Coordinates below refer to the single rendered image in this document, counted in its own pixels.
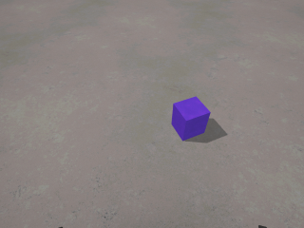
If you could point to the carton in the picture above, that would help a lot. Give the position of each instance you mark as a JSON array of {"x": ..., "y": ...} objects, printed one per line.
[{"x": 189, "y": 118}]

